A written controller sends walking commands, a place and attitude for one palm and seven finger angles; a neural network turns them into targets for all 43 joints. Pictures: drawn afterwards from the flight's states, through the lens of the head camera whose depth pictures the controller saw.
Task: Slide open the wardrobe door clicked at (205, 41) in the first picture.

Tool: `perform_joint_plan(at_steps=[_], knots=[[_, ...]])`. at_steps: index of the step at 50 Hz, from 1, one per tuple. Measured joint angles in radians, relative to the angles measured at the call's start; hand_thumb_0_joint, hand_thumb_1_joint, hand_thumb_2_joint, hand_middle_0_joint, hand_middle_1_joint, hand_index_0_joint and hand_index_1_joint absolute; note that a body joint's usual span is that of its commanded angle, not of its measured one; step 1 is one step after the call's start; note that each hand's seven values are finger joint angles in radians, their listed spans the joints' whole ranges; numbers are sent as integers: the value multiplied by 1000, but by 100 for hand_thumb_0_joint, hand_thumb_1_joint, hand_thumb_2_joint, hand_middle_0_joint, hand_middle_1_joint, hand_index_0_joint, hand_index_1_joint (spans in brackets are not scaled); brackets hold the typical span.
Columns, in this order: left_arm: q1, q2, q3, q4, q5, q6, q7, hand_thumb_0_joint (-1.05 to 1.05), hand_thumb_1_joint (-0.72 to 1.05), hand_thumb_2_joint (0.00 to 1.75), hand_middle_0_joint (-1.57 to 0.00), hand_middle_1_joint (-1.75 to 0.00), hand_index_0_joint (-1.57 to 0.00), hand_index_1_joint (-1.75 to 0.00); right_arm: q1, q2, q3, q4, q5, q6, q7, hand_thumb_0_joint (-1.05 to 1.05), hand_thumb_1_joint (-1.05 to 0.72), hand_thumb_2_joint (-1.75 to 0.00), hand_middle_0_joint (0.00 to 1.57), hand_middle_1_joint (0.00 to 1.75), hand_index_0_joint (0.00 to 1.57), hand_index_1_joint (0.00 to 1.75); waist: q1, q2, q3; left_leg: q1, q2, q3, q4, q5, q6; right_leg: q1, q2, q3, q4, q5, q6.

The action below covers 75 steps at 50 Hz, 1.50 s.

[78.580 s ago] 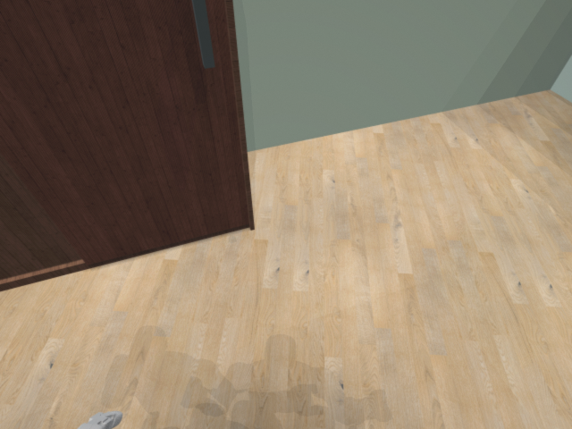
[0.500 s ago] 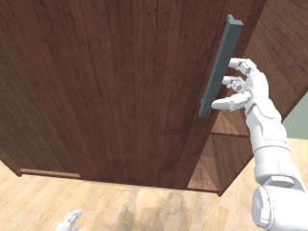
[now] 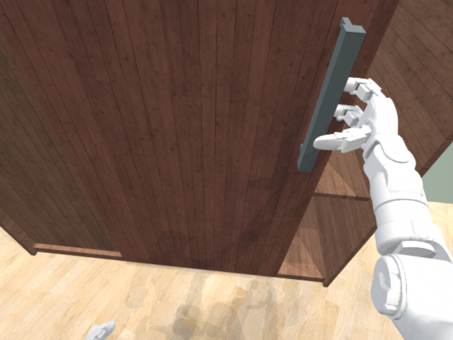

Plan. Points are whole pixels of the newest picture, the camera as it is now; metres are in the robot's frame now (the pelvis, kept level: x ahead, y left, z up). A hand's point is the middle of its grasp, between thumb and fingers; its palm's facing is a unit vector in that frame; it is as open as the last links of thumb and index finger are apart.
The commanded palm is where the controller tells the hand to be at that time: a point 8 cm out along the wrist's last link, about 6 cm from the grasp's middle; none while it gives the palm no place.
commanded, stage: feel for the door with the fingertips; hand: right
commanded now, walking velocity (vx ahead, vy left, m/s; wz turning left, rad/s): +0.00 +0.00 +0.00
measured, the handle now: (321, 105) +0.50 -0.12 +0.19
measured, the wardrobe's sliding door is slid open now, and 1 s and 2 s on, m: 0.22 0.22 0.22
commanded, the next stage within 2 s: slide the fingers in behind the handle in 0.20 s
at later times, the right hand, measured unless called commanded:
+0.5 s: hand (339, 116) +0.46 -0.14 +0.20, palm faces -0.01 +1.00 +0.02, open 13.9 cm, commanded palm +0.43 -0.20 +0.19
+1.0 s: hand (337, 122) +0.44 -0.13 +0.20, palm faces -0.01 +1.00 +0.01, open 14.0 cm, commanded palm +0.42 -0.18 +0.19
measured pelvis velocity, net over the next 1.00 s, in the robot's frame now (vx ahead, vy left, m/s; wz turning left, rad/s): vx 0.00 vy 0.00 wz -0.01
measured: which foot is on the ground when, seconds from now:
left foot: down 0.00-1.00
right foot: down 0.00-1.00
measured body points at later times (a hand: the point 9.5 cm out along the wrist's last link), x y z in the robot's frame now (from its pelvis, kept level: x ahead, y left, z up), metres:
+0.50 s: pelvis +0.00 +0.00 +0.00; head +0.01 +0.00 +0.45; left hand +0.07 +0.25 -0.12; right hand +0.45 -0.19 +0.20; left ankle -0.02 +0.11 -0.74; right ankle +0.02 -0.13 -0.74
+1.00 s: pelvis +0.00 +0.00 +0.00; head -0.01 +0.00 +0.45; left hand +0.12 +0.24 -0.11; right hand +0.43 -0.18 +0.20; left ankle -0.02 +0.11 -0.74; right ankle +0.02 -0.13 -0.74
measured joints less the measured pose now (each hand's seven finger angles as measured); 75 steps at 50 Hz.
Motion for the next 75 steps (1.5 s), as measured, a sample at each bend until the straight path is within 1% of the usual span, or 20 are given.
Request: perform_joint_plan(at_steps=[3, 7, 17, 23, 25, 29, 33, 37, 42, 46, 52, 60, 66, 70, 72, 75], knots=[[11, 1, 2, 1, 1, -1, -2, 1, 91, 90, -21, -30, -20, -29, -11, -10, -10, 26, -10, -19, 0, -1, 50, -30, 30, 120, 30, 120, 8, 3, -1, -9, -1, -4, 3, 0, 0, -7, -2, -4, 2, -1, 0], [29, 2, 7, 3, 0, -7, -5, 1, 91, 90, -21, -30, -20, -29, -26, -18, -3, 48, -18, -39, -4, -1, 50, -30, 30, 120, 30, 120, 14, 1, 2, -17, -2, -7, 6, 0, -1, -15, -3, -7, 8, -4, 0], [50, -3, 8, 18, 5, -14, -13, 1, 91, 90, -21, -30, -20, -29, -49, -16, -13, 86, -23, -64, -8, -1, 50, -30, 34, 123, 33, 121, 16, 0, -3, -32, -1, -9, 13, -3, -3, -30, -2, -8, 16, -7, -3], [44, -6, 5, 5, 4, -14, -15, 1, 91, 90, -21, -30, -20, -29, -21, -21, -35, 65, -21, -66, 1, -1, 50, -30, 33, 122, 32, 121, 18, 0, -9, -31, -5, -17, 13, -1, -3, -27, -6, -16, 17, -10, -3], [43, -6, 5, -2, 2, -13, -16, 1, 91, 90, -21, -30, -20, -29, -4, -22, -33, 44, -19, -63, 3, -1, 50, -30, 32, 121, 31, 120, 16, 0, -10, -28, -5, -19, 11, -1, -3, -23, -6, -18, 16, -11, -4], [38, -5, 8, -11, -3, -10, -17, 1, 91, 90, -21, -30, -20, -29, 43, -8, -21, -28, -9, -46, 8, -1, 50, -30, 31, 120, 31, 120, 5, -1, -13, -15, -4, -20, 7, -1, -4, -10, -6, -20, 12, -12, -4], [19, -4, 6, -13, -6, -4, -14, 1, 91, 90, -21, -30, -20, -29, 71, 13, -1, -77, 3, -14, 7, -1, 50, -30, 31, 120, 30, 120, -7, -1, -13, -1, -2, -15, 4, -2, -5, 0, -4, -14, 13, -13, -5], [-11, -7, 2, -17, -6, 0, -9, 1, 91, 90, -21, -30, -20, -29, 85, 26, 13, -109, 4, 16, -9, -1, 50, -30, 31, 120, 30, 120, -13, 0, -9, 8, -1, -10, 1, -1, -6, 6, -1, -9, 12, -10, -5], [-38, -13, -2, -22, -5, -1, -5, 1, 91, 90, -21, -30, -20, -29, 77, 39, 37, -121, 3, 25, -22, -1, 50, -30, 31, 120, 30, 120, -19, 2, -6, 14, 1, -3, -1, 1, -5, 9, 1, -2, 10, -5, -5], [-50, -17, -7, -21, -4, -2, -4, 1, 91, 90, -21, -30, -20, -29, 45, 45, 48, -91, 3, 31, -33, -1, 50, -30, 30, 120, 30, 120, -21, 3, -3, 12, 4, 4, 0, 2, -5, 5, 5, 4, 10, -2, -5], [-40, -21, -9, -14, -1, -4, -10, 1, 91, 90, -21, -30, -20, -29, 20, 53, 56, -59, 4, 19, -44, -1, 50, -30, 30, 120, 29, 120, -20, 0, -4, 4, 7, 6, 2, 1, -6, -2, 7, 6, 9, 1, -5], [-10, -22, -5, 3, 2, -1, -18, 1, 91, 90, -21, -30, -20, -29, 27, 76, 61, -68, -1, 7, -58, -1, 50, -30, 30, 120, 28, 120, -13, -4, -5, 3, 5, -2, 5, -1, -6, 1, 5, -1, 8, -3, -5], [1, -21, 0, 8, 7, 4, -18, 1, 91, 90, -21, -30, -20, -29, 37, 87, 45, -80, -11, 10, -76, -1, 50, -30, 30, 120, 29, 120, -4, -4, -5, 3, 1, -12, 1, 1, -4, 8, 1, -11, 0, -2, -3], [3, -20, 1, 6, 8, 9, -16, 1, 91, 90, -21, -30, -20, -29, 40, 81, 34, -79, -18, 12, -81, -1, 50, -30, 31, 120, 30, 120, 1, -1, -4, 6, -3, -15, -5, 4, -2, 13, -3, -14, -7, -1, -2], [5, -19, 5, 3, 7, 9, -16, 1, 91, 90, -21, -30, -20, -29, 47, 78, 35, -89, -20, 12, -82, -1, 50, -30, 31, 120, 30, 120, 1, -1, -4, 8, -4, -16, -8, 6, -1, 15, -5, -15, -9, 0, -1], [7, -16, 10, 3, 4, 7, -17, 1, 91, 90, -20, -30, -20, -29, 55, 82, 53, -108, -16, 13, -83, -1, 50, -30, 30, 120, 30, 120, -5, -3, -3, 13, -5, -14, -12, 6, 0, 18, -5, -13, -11, 0, 0]])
